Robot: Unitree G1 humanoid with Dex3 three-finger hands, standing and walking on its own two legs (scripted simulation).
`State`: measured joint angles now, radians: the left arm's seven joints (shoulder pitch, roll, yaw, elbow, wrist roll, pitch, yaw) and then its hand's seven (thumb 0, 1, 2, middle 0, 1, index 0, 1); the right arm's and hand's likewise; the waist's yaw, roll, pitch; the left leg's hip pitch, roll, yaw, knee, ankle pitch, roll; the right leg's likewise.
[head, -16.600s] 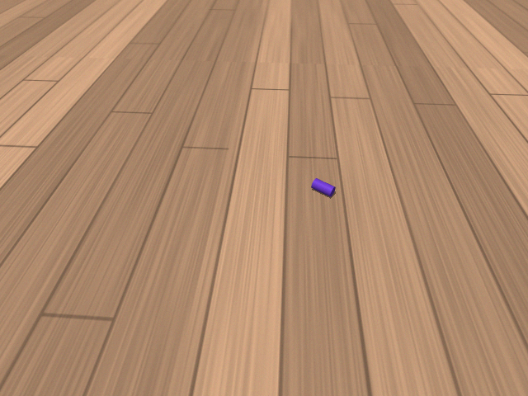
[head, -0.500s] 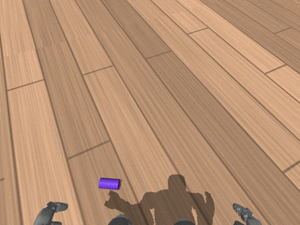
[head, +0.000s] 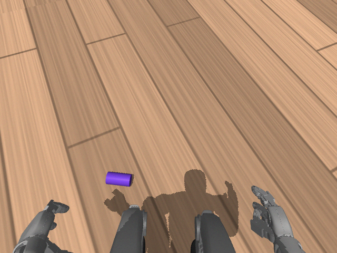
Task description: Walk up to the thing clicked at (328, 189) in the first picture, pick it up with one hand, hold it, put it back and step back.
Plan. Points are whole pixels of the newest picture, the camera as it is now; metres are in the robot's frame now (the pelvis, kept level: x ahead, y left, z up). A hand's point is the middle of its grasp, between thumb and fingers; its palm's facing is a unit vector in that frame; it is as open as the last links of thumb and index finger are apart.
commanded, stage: rise first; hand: left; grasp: from above
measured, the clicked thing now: (119, 179) +0.42 +0.24 -0.58
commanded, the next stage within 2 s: approach in 1.78 s
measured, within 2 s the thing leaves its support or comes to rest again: neither
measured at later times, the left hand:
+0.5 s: hand (83, 196) +0.29 +0.31 -0.32, palm faces -0.49 -0.31 -0.82, open 13.6 cm
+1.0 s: hand (92, 187) +0.34 +0.31 -0.41, palm faces -0.46 -0.10 -0.88, open 13.9 cm
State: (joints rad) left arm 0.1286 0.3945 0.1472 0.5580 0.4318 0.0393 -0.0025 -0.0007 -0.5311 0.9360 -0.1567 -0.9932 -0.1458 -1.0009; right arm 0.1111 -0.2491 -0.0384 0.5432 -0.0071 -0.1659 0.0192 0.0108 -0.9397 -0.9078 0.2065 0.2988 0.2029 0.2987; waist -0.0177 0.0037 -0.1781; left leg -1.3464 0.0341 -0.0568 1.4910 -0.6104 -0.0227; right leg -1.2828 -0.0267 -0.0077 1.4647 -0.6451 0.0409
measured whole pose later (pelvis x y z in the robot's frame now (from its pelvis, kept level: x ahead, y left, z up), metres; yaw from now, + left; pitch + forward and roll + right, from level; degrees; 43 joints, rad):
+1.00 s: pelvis -0.07 +0.01 -0.26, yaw -6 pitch +31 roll -8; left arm -0.68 0.72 0.16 1.21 1.19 -0.38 0.31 0.00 -0.47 0.99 -0.15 -0.86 -0.13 -0.88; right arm 0.08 -0.26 -0.02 0.77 -0.11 -0.01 0.12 0.01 -0.90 -0.90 0.20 0.30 0.20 0.30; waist -0.10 -0.02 -0.09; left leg -2.26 0.01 -0.16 2.34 -0.63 -0.02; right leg -2.15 0.02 -0.02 2.28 -0.69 0.06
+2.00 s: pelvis -0.06 +0.00 -0.29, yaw -7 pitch +32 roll -8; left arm -0.79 0.80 0.15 1.40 1.36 -0.43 0.46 0.00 -0.38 0.89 -0.18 -0.89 -0.19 -0.89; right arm 0.06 -0.25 0.01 0.81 -0.19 0.01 0.13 0.00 -0.91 -0.90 0.20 0.30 0.20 0.30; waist -0.16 -0.04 -0.06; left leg -2.33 0.00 -0.19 2.45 -0.67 -0.05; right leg -2.23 0.04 -0.03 2.39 -0.71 0.06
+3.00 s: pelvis -0.07 +0.01 -0.29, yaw -7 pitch +31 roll -8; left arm -0.92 0.74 0.09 1.54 1.43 -0.32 0.60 0.00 -0.45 0.98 -0.14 -1.00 -0.15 -0.99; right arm 0.01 -0.26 0.04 0.78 -0.18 -0.03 0.13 0.00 -0.92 -0.89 0.20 0.30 0.20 0.30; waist -0.22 -0.05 -0.09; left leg -2.36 0.00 -0.17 2.45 -0.64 -0.03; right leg -2.25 0.04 -0.03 2.38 -0.69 0.05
